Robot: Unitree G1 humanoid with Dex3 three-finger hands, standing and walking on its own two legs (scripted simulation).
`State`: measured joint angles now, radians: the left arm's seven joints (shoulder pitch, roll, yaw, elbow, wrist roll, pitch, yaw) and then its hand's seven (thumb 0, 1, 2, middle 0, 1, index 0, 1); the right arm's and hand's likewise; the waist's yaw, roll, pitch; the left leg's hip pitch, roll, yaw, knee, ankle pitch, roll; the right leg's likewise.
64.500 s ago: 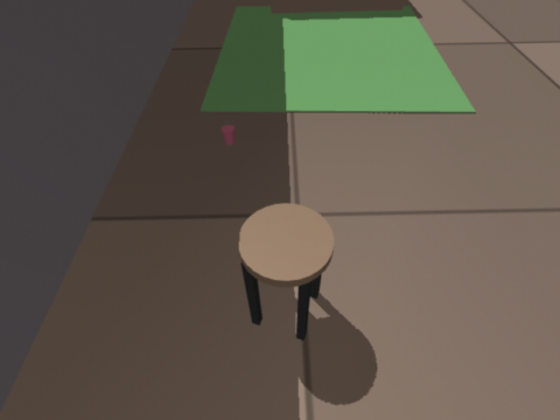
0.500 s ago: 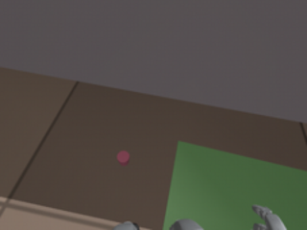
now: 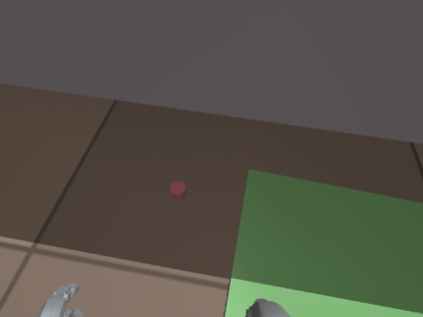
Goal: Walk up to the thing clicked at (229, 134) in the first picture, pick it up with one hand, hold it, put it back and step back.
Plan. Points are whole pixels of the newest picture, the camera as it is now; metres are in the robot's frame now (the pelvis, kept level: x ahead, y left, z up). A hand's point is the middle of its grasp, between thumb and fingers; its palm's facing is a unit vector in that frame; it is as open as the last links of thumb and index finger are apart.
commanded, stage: step back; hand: left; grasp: from above
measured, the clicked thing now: (178, 192) +0.72 +0.16 -0.71
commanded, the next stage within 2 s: stand in 1.82 s
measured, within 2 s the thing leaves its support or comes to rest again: neither
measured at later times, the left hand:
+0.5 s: hand out of the picture -0.10 +0.24 -0.14, palm faces -0.06 -0.92 -0.38, open 7.4 cm
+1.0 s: hand out of the picture -0.22 +0.22 -0.15, palm faces -0.03 -0.94 -0.35, open 7.4 cm
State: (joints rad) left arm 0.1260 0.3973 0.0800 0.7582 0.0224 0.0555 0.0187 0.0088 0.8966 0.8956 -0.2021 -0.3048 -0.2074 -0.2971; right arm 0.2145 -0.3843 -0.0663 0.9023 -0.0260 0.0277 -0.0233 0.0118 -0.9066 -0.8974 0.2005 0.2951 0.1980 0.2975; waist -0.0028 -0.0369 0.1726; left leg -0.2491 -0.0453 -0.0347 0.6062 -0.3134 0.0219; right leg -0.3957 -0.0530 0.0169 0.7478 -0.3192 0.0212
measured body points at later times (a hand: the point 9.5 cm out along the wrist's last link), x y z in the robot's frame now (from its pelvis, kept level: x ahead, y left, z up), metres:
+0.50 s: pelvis -0.17 -0.02 +0.01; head -0.12 -0.03 +0.46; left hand -0.09 +0.29 -0.11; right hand -0.07 -0.35 -0.10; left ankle -0.10 +0.10 -0.66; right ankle -0.18 -0.15 -0.71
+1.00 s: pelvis -0.29 -0.04 +0.00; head -0.27 -0.03 +0.45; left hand -0.22 +0.27 -0.12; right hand -0.19 -0.36 -0.10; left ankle -0.22 +0.08 -0.71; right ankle -0.31 -0.17 -0.71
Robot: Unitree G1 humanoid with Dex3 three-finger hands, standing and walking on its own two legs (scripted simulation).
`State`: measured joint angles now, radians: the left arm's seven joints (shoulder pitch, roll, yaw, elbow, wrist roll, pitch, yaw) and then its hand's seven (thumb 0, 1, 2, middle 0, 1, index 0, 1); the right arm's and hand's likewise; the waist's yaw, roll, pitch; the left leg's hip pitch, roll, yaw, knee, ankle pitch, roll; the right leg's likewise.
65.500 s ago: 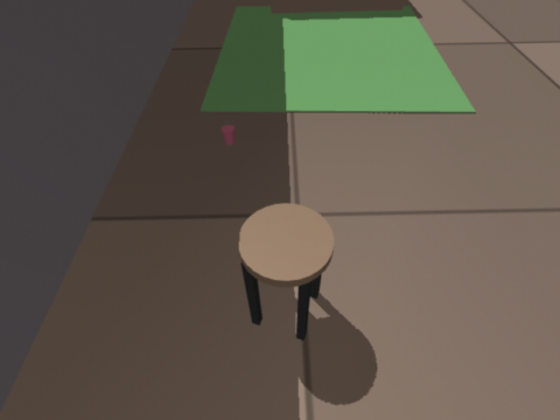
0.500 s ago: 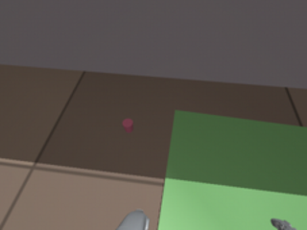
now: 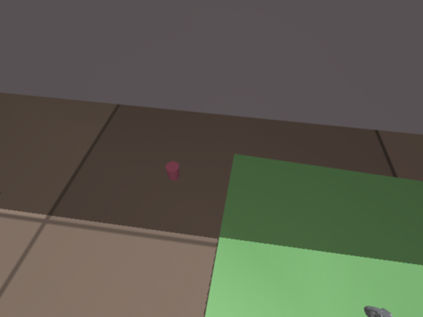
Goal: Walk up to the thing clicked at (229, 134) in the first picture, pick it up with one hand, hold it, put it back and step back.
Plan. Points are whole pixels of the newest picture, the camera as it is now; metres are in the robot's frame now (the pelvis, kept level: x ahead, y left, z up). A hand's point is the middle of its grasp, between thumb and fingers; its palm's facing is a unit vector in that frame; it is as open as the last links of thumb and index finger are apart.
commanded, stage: step back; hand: left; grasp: from above
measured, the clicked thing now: (173, 171) +1.00 +0.26 -0.71
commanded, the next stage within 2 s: stand in 0.82 s
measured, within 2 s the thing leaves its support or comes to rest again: neither
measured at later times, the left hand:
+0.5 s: hand out of the picture +0.10 +0.28 -0.14, palm faces +0.08 -0.93 -0.35, open 7.4 cm
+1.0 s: hand out of the picture +0.07 +0.27 -0.15, palm faces +0.09 -0.94 -0.32, open 7.4 cm
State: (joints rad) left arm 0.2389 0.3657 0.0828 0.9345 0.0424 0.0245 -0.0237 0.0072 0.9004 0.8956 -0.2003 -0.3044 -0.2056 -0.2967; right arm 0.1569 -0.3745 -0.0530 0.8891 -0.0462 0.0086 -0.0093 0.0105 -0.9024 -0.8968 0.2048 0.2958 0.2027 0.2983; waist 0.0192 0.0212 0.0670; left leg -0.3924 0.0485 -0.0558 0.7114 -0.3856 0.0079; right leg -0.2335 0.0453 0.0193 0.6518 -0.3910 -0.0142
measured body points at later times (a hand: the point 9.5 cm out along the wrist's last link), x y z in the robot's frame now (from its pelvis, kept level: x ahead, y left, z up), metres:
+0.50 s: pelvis +0.02 +0.01 +0.01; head +0.02 +0.03 +0.46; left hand +0.09 +0.33 -0.12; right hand +0.11 -0.28 -0.11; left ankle +0.03 +0.14 -0.73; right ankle -0.02 -0.13 -0.72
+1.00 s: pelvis +0.01 +0.01 +0.02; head +0.04 +0.03 +0.46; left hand +0.07 +0.32 -0.12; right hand +0.15 -0.28 -0.10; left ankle +0.03 +0.14 -0.73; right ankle -0.02 -0.13 -0.72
